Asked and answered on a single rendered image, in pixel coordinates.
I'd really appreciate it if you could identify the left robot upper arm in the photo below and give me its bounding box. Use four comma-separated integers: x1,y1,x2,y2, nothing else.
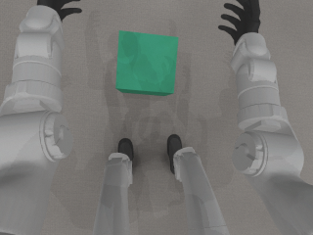
0,110,73,235

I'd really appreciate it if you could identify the carton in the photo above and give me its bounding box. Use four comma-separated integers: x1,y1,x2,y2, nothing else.
115,30,179,96

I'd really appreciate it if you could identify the right robot forearm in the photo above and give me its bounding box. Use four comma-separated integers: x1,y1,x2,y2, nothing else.
230,32,304,159

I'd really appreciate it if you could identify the robot left foot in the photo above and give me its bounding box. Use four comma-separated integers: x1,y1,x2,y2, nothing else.
117,138,134,174

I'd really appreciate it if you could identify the right robot upper arm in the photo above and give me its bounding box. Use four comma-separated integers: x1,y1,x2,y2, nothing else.
231,129,313,235

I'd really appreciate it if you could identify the left robot shin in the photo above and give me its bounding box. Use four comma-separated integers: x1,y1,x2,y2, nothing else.
104,153,130,171

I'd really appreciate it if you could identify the left robot forearm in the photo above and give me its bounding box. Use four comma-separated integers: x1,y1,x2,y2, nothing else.
0,5,66,117

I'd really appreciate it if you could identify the robot left hand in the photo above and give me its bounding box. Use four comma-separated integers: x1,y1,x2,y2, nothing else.
37,0,82,22

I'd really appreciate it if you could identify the robot right hand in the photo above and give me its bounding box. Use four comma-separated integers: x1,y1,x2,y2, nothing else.
218,0,261,46

